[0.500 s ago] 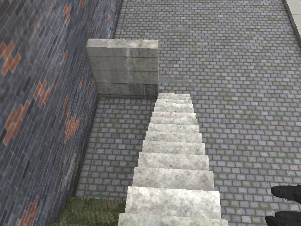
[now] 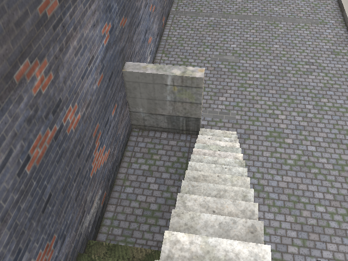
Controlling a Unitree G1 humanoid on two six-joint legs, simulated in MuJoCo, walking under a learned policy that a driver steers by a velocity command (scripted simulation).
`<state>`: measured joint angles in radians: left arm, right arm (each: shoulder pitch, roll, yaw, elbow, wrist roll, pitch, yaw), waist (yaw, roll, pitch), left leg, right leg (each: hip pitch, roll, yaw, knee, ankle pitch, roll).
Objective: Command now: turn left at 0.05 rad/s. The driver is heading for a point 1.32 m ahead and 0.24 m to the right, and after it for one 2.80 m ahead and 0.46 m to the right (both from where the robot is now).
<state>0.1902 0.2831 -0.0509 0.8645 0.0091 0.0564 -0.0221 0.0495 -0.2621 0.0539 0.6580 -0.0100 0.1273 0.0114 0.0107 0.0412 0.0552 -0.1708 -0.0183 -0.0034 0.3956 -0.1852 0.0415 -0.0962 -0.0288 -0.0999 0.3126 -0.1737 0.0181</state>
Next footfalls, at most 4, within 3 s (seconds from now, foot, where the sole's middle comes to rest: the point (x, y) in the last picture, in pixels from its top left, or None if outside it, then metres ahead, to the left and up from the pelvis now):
1.36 right None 0.25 -0.22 -0.98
1.86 left None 0.54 0.05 -1.17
2.40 right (229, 256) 0.75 -0.24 -1.37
2.80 left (204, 225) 1.03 -0.13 -1.56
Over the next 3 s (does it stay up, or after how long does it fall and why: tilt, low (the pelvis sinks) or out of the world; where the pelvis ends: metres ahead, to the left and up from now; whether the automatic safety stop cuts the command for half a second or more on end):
stays up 1.03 -0.24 -0.86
